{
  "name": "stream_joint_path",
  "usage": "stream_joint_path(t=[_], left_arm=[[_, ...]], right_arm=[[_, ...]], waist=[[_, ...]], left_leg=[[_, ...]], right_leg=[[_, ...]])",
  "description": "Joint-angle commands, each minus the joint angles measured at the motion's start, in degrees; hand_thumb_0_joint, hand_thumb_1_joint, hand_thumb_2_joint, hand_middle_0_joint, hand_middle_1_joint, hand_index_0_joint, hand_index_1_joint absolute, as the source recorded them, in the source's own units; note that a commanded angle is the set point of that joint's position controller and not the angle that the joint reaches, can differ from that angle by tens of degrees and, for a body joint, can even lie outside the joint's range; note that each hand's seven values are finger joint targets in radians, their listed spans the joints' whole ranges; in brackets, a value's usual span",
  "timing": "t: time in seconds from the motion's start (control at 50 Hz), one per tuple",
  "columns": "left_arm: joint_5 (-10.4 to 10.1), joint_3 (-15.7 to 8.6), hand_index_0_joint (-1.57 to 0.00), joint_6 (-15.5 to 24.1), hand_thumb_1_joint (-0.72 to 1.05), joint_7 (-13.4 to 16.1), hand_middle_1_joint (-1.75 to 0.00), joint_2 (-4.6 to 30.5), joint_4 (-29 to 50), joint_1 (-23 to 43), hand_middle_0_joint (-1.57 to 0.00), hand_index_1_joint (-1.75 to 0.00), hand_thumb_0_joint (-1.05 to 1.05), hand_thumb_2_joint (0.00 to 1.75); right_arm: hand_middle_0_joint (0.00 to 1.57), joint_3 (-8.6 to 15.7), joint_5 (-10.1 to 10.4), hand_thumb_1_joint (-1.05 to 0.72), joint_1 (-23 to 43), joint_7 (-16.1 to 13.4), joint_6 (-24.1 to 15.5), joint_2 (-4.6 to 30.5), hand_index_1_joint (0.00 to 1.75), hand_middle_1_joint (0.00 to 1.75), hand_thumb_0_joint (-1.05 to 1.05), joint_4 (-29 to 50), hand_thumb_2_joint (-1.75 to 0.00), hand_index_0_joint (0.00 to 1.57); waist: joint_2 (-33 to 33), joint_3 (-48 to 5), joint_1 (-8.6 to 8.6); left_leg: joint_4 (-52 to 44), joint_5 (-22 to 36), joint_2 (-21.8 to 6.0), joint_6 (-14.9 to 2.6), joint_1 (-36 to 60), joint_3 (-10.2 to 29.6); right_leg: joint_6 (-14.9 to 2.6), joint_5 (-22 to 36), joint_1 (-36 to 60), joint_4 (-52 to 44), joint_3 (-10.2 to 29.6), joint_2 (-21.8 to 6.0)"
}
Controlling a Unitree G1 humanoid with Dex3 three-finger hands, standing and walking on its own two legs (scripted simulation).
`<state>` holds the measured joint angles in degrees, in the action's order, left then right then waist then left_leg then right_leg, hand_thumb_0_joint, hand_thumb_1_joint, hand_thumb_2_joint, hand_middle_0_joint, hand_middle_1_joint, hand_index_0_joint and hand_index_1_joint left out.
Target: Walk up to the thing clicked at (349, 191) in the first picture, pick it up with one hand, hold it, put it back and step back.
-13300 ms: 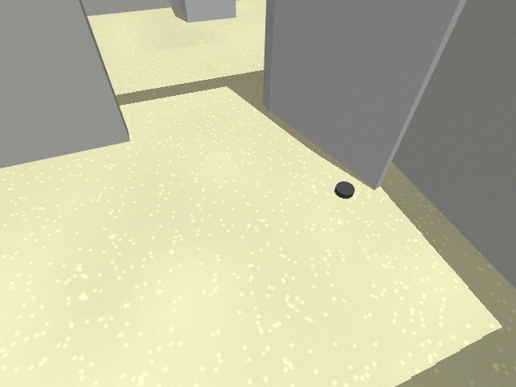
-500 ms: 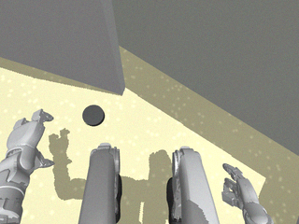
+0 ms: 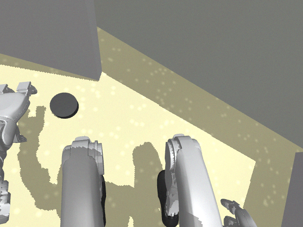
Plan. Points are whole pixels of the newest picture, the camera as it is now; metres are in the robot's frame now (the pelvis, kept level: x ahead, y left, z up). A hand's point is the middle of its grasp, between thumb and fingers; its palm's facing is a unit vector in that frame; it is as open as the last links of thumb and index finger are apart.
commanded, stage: rise first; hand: left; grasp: from above
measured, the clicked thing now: (64, 105) +0.49 +0.28 -0.35
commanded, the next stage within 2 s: none
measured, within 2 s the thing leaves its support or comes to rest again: neither
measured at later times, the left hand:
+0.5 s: hand (33, 110) +0.42 +0.33 -0.20, palm faces -0.44 -0.09 -0.89, open 14.2 cm
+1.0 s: hand (38, 109) +0.43 +0.32 -0.22, palm faces -0.44 -0.09 -0.89, open 14.2 cm
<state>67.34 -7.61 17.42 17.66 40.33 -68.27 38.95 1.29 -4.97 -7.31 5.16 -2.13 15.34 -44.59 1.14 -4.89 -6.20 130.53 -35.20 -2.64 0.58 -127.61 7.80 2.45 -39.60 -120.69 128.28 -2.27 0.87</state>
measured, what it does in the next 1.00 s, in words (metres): stands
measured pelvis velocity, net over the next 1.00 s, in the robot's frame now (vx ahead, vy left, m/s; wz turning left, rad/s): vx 0.01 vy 0.00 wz -0.05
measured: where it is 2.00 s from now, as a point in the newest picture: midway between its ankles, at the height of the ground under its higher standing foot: (133, 209)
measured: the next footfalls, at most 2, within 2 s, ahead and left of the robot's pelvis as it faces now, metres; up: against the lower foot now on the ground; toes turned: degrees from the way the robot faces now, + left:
none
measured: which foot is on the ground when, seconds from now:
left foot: down 0.00-1.00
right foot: down 0.00-1.00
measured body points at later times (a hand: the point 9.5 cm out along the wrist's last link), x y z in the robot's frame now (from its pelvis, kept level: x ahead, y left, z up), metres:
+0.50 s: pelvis +0.01 -0.01 -0.04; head +0.24 +0.06 +0.35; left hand +0.44 +0.33 -0.15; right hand +0.10 -0.28 -0.15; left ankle +0.10 +0.13 -0.33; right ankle +0.10 -0.14 -0.33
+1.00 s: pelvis +0.01 +0.00 -0.05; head +0.25 +0.07 +0.33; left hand +0.45 +0.33 -0.17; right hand +0.09 -0.28 -0.16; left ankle +0.10 +0.13 -0.33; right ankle +0.10 -0.14 -0.33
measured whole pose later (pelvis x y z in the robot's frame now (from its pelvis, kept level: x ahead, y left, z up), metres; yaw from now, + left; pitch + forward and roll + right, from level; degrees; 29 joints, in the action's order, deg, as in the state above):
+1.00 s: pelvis +0.01 +0.00 -0.05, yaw -3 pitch +31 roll -8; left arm 73.4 -10.6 17.5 26.0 45.9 -82.1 47.3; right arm -2.8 -11.0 -4.6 7.8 -2.5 15.0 -45.4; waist 3.0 -0.7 -10.7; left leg 140.5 -38.1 -2.8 2.0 -134.2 11.2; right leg 3.0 -41.4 -127.3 137.1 -3.9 2.7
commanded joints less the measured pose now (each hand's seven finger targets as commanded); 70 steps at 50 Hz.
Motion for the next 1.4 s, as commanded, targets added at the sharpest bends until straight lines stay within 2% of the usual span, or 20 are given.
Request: stream_joint_path(t=[0.0,0.06,0.08,0.14,0.22,0.3,0.44,0.56,0.58,0.6,0.66,0.78,0.88,0.98,1.0,1.04,1.16,1.22,1.28,1.38], left_arm=[[1.9,-2.8,-0.04,0.0,-0.59,4.3,-0.97,15.7,5.9,16.9,-0.06,-0.98,0.00,1.06],[3.3,-3.1,-0.05,-0.2,-0.58,5.5,-0.98,16.7,5.4,18.8,-0.06,-0.99,0.00,1.04],[3.8,-3.0,-0.05,-0.3,-0.57,5.8,-0.98,16.9,3.0,18.2,-0.06,-0.99,0.00,1.04],[4.6,-3.1,-0.05,-0.2,-0.57,6.7,-0.99,17.3,1.4,19.3,-0.06,-0.99,0.00,1.03],[5.2,-3.4,-0.05,-0.2,-0.57,7.5,-1.00,17.7,-0.6,20.4,-0.06,-1.00,0.00,1.03],[4.5,-3.9,-0.06,-0.5,-0.56,8.4,-1.02,17.8,-2.7,21.8,-0.06,-1.02,0.00,1.01],[4.5,-5.0,-0.05,-0.8,-0.57,8.6,-1.01,20.4,-3.9,22.6,-0.06,-1.01,0.00,1.02],[4.3,-5.2,-0.05,-0.5,-0.57,9.0,-1.01,20.6,-3.9,22.3,-0.06,-1.01,0.00,1.02],[4.3,-5.2,-0.06,-0.4,-0.56,9.0,-1.01,21.0,-4.0,22.0,-0.06,-1.01,0.00,1.02],[4.2,-5.4,-0.05,-0.5,-0.57,9.1,-1.01,20.5,-3.8,21.8,-0.06,-1.01,0.00,1.03],[4.1,-5.7,-0.05,-0.6,-0.57,9.2,-1.01,20.8,-4.7,21.1,-0.06,-1.01,0.00,1.02],[4.6,-5.6,-0.05,-0.4,-0.57,9.5,-1.01,21.7,-5.0,21.8,-0.06,-1.01,0.00,1.03],[4.8,-5.3,-0.06,0.0,-0.56,10.2,-1.01,21.5,-6.6,22.8,-0.06,-1.01,0.00,1.02],[5.4,-4.9,-0.06,-0.2,-0.56,10.7,-1.02,21.6,-6.3,22.8,-0.06,-1.02,0.00,1.02],[5.3,-4.6,-0.03,-0.4,-0.61,10.7,-0.97,20.7,-7.3,22.5,-0.07,-1.01,0.00,1.10],[5.2,-4.8,-0.05,-0.4,-0.58,11.1,-1.01,21.3,-7.0,22.8,-0.06,-1.02,0.00,1.03],[5.3,-4.7,-0.05,-0.7,-0.58,11.5,-1.01,21.4,-7.7,23.0,-0.06,-1.02,0.00,1.03],[5.6,-4.0,-0.05,-0.7,-0.57,11.7,-1.01,21.1,-8.6,24.1,-0.06,-1.02,0.00,1.03],[5.2,-4.5,-0.05,-0.8,-0.58,12.1,-1.01,21.4,-9.6,24.3,-0.06,-1.02,0.00,1.03],[5.8,-5.1,-0.06,-0.9,-0.57,12.5,-1.02,22.8,-10.1,24.2,-0.07,-1.03,0.00,1.03]], right_arm=[[0.20,3.9,-0.8,-0.89,-7.0,-0.3,-0.4,13.2,0.30,0.30,0.00,2.0,-0.90,0.20],[0.20,3.9,-1.4,-0.90,-7.5,-0.1,-0.1,13.2,0.30,0.30,0.00,1.6,-0.90,0.20],[0.20,3.9,-1.6,-0.90,-7.1,0.1,-0.1,13.3,0.30,0.30,0.00,1.6,-0.90,0.20],[0.20,3.6,-2.0,-0.90,-7.0,0.2,-0.1,13.0,0.30,0.30,0.00,1.4,-0.90,0.20],[0.20,3.0,-2.8,-0.90,-7.1,0.7,-0.2,13.0,0.30,0.30,0.00,1.2,-0.90,0.20],[0.20,2.4,-3.6,-0.90,-7.6,1.1,-0.4,12.6,0.30,0.30,0.00,1.0,-0.90,0.20],[0.20,1.8,-4.3,-0.90,-6.9,1.1,-0.5,12.7,0.30,0.30,0.00,0.8,-0.90,0.20],[0.20,1.2,-5.1,-0.90,-7.1,1.3,-0.3,13.0,0.30,0.30,0.00,0.5,-0.90,0.20],[0.20,1.3,-5.0,-0.90,-6.8,1.3,-0.3,12.9,0.30,0.30,0.00,0.5,-0.90,0.20],[0.20,1.2,-5.2,-0.90,-7.6,1.4,-0.3,13.1,0.30,0.30,0.00,0.3,-0.90,0.20],[0.20,1.1,-5.3,-0.90,-7.6,1.6,-0.2,13.4,0.30,0.30,0.00,0.2,-0.90,0.20],[0.20,0.7,-5.7,-0.90,-7.5,1.7,-0.1,13.5,0.30,0.30,0.00,0.2,-0.90,0.20],[0.20,0.3,-5.8,-0.90,-7.0,1.8,-0.3,13.9,0.30,0.30,0.00,0.2,-0.90,0.20],[0.20,0.0,-6.2,-0.90,-7.3,2.0,-0.5,14.2,0.30,0.30,0.00,0.4,-0.90,0.20],[0.20,-0.1,-6.1,-0.90,-7.3,2.1,-0.5,14.2,0.30,0.30,0.00,0.2,-0.90,0.20],[0.20,-0.2,-6.4,-0.90,-7.0,2.1,-0.7,14.4,0.30,0.30,0.00,0.2,-0.90,0.20],[0.20,-0.6,-6.3,-0.90,-7.1,2.3,-1.1,14.4,0.30,0.30,0.00,0.3,-0.90,0.20],[0.20,-0.7,-6.3,-0.90,-7.1,2.6,-1.3,14.7,0.30,0.30,0.00,0.2,-0.90,0.20],[0.20,-1.1,-6.4,-0.90,-6.9,2.7,-1.6,14.7,0.30,0.30,0.00,0.3,-0.90,0.20],[0.20,-1.8,-6.9,-0.90,-7.2,2.9,-1.8,14.8,0.30,0.30,0.00,0.0,-0.90,0.20]], waist=[[-16.3,-34.7,0.58],[-15.5,-37.0,0.31],[-15.1,-35.7,-0.24],[-13.5,-35.0,-0.14],[-14.3,-35.6,-0.95],[-12.4,-35.5,-1.85],[-14.1,-35.7,-1.49],[-13.9,-35.1,-2.39],[-13.9,-35.4,-1.90],[-13.8,-35.3,-2.68],[-14.6,-35.1,-2.26],[-14.1,-34.2,-2.93],[-14.5,-32.5,-3.52],[-15.9,-33.5,-4.21],[-15.4,-33.0,-4.26],[-16.8,-32.9,-4.13],[-17.2,-31.9,-4.55],[-16.9,-31.7,-5.48],[-16.5,-30.6,-5.32],[-16.3,-32.3,-5.38]], left_leg=[[-15.1,1.2,1.3,-0.89,34.0,-3.5],[-12.9,4.0,1.3,-1.10,33.9,-4.2],[-12.6,3.2,1.3,-1.16,32.6,-4.1],[-11.2,2.5,1.5,-1.52,29.9,-4.7],[-9.8,4.2,1.4,-1.69,29.9,-4.6],[-7.6,5.4,1.4,-2.02,27.1,-5.4],[-6.0,4.2,1.3,-1.92,26.2,-5.4],[-4.8,4.5,1.3,-2.03,24.1,-5.3],[-4.7,4.3,1.1,-1.95,24.1,-5.2],[-4.3,5.7,1.2,-1.96,24.9,-5.2],[-4.5,6.5,1.1,-1.79,25.6,-4.8],[-3.1,6.2,1.0,-1.98,23.5,-4.8],[-3.6,3.5,1.0,-1.75,22.9,-4.2],[-3.0,5.8,0.9,-1.65,24.2,-4.2],[-3.1,5.4,0.9,-1.65,24.2,-4.1],[-3.3,4.9,0.9,-1.54,24.0,-4.1],[-3.0,5.2,0.9,-1.52,23.6,-3.9],[-2.7,5.0,0.8,-1.44,23.9,-3.6],[-2.8,3.9,0.9,-1.50,22.7,-3.6],[-1.5,5.3,0.8,-1.66,22.3,-3.9]], right_leg=[[-4.41,5.3,6.1,-11.8,-6.5,1.2],[-4.33,7.7,7.2,-11.6,-6.3,1.5],[-4.33,7.1,6.3,-11.1,-6.5,1.5],[-4.38,6.5,6.6,-11.2,-6.3,1.8],[-4.06,7.9,6.8,-9.5,-6.8,1.9],[-3.94,9.5,8.7,-9.8,-6.6,2.2],[-4.14,8.6,8.3,-8.7,-6.4,2.5],[-3.86,9.5,9.4,-8.1,-6.6,2.7],[-3.97,9.3,9.3,-8.2,-6.5,2.9],[-3.81,10.6,9.7,-7.7,-6.8,2.7],[-4.01,11.2,9.0,-6.8,-7.2,2.8],[-3.83,11.7,9.8,-6.8,-6.9,3.0],[-4.17,8.8,7.2,-6.2,-7.9,3.3],[-3.94,11.4,8.3,-6.0,-7.8,3.3],[-4.02,11.0,7.6,-5.8,-7.9,3.3],[-3.98,10.5,7.5,-5.8,-8.0,3.3],[-3.96,10.8,7.4,-5.1,-8.2,3.2],[-4.03,10.9,6.4,-4.9,-8.5,3.4],[-4.03,9.7,6.1,-4.8,-8.7,3.3],[-3.71,11.6,8.4,-5.0,-8.2,3.6]])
